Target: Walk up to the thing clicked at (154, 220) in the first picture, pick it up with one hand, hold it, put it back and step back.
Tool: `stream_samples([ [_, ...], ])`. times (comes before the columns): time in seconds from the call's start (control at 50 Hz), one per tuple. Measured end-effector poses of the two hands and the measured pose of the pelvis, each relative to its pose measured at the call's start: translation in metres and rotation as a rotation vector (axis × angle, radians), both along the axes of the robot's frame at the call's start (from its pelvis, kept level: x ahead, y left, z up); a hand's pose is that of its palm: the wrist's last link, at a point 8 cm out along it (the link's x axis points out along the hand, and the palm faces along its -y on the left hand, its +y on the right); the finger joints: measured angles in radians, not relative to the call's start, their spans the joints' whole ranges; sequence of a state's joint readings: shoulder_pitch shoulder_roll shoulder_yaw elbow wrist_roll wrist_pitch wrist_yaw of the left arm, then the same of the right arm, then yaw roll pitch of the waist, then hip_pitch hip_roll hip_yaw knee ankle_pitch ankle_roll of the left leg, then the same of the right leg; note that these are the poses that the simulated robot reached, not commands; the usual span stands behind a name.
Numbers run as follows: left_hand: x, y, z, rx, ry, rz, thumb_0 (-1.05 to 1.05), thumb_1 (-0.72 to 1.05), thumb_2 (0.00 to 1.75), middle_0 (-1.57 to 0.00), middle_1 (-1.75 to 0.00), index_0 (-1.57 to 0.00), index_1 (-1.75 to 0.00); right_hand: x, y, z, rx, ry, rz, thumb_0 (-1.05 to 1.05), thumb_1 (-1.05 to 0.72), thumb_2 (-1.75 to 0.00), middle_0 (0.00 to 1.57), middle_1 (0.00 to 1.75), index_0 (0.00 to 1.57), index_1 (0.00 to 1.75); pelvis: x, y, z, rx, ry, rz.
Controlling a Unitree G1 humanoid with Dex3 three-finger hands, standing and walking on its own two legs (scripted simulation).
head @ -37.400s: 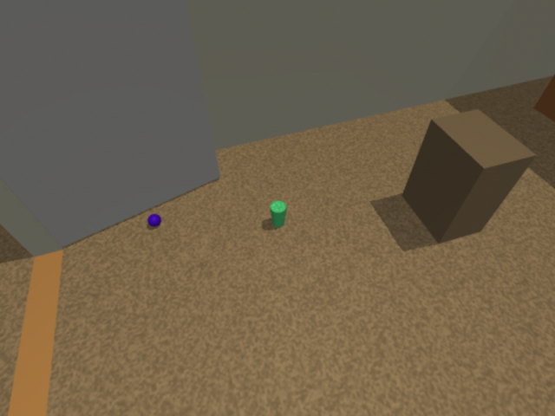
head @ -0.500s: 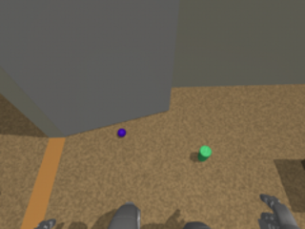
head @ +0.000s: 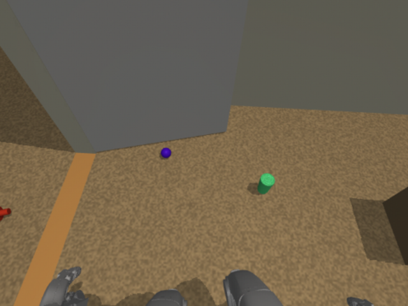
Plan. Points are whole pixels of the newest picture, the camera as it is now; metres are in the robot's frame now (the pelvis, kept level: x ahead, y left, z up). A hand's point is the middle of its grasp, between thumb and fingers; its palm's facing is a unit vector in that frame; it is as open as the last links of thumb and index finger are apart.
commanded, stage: step back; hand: left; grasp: from above
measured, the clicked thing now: (166, 152) +0.91 +0.22 -0.73
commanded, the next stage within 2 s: stand in 1.36 s
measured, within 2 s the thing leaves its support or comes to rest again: neither
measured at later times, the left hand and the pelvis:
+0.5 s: hand out of the picture -0.09 +0.25 -0.13, palm faces +0.05 -0.90 -0.44, open 7.4 cm; pelvis -0.14 -0.03 +0.00, yaw +1 degrees
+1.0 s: hand out of the picture -0.05 +0.23 -0.14, palm faces +0.07 -0.92 -0.38, open 7.4 cm; pelvis -0.12 -0.03 +0.00, yaw +3 degrees
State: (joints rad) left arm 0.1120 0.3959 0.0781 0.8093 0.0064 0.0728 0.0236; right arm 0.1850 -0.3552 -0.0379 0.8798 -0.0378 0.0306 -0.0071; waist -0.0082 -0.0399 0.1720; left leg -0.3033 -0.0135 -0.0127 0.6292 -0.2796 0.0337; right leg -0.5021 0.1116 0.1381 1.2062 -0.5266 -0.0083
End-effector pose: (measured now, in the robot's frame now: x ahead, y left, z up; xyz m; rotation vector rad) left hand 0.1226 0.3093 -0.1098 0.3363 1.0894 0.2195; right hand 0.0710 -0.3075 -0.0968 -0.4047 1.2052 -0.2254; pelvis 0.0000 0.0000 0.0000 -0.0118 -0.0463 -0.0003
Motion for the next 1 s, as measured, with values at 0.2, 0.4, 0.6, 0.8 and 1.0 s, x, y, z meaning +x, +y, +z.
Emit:
stream_samples([
  [0.2,-0.108,-0.017,-0.008,0.039,0.112,-0.030,0.01,0.91,0.90,-0.21,-0.30,-0.20,-0.30,-0.035,-0.031,-0.007,0.015,-0.144,0.008,0.00,-0.90,-0.89,0.21,0.30,0.21,0.30,-0.078,-0.023,-0.012,0.009,0.006,-0.078],
  [0.4,-0.204,-0.031,0.021,0.066,0.127,0.040,0.01,0.90,0.90,-0.21,-0.30,-0.20,-0.30,-0.124,-0.046,-0.019,0.061,-0.034,-0.027,0.00,-0.91,-0.90,0.21,0.30,0.21,0.30,-0.128,-0.036,0.003,0.037,0.001,-0.034],
  [0.6,-0.232,-0.006,0.011,0.043,0.089,0.091,0.01,0.90,0.90,-0.21,-0.30,-0.20,-0.30,-0.170,-0.026,-0.019,0.062,0.053,0.001,0.01,-0.91,-0.90,0.21,0.30,0.21,0.30,-0.146,-0.023,0.000,0.048,-0.003,0.037],
  [0.8,-0.207,-0.023,0.008,0.019,0.078,0.045,0.01,0.91,0.90,-0.21,-0.30,-0.20,-0.30,-0.158,-0.038,-0.013,0.064,-0.016,-0.022,0.00,-0.90,-0.89,0.21,0.30,0.21,0.30,-0.137,-0.037,0.001,0.020,-0.008,0.016],
  [1.0,-0.189,-0.037,0.008,0.002,0.033,0.074,0.01,0.90,0.90,-0.21,-0.30,-0.20,-0.30,-0.112,-0.037,-0.018,0.058,-0.008,0.026,0.00,-0.91,-0.90,0.21,0.30,0.20,0.30,-0.117,-0.035,0.001,0.011,-0.005,0.048],
])
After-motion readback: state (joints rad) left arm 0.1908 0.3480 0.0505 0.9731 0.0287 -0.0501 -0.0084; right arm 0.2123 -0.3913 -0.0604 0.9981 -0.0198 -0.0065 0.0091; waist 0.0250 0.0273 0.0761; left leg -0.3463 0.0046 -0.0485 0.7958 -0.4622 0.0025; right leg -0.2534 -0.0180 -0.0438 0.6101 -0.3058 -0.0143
